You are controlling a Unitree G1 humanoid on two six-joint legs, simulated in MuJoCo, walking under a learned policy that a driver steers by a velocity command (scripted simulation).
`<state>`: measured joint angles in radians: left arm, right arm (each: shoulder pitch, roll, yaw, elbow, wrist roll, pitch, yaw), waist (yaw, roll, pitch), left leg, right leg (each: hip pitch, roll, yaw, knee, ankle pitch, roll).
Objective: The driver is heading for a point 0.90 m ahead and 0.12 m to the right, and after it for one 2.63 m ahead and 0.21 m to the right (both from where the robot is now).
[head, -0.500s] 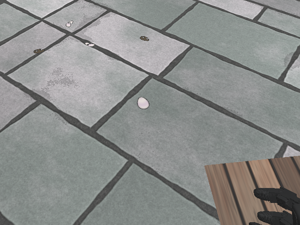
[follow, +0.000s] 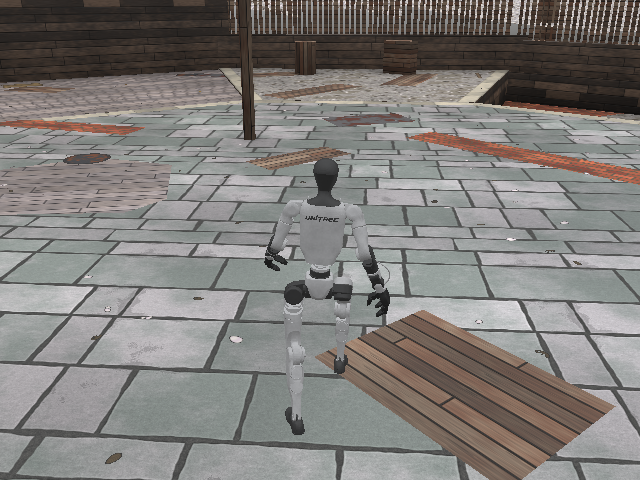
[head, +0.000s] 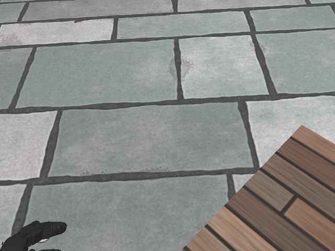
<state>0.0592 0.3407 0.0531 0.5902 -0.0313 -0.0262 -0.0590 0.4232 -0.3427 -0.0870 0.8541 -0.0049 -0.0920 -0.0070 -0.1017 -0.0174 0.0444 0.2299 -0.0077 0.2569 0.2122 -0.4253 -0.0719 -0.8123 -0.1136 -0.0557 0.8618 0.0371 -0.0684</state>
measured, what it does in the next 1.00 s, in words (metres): walks ahead, turning right: right foot, then left foot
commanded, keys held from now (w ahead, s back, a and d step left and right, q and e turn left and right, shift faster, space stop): w+e+shift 0.44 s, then w+shift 0.18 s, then w+q+shift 0.14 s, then q+shift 0.24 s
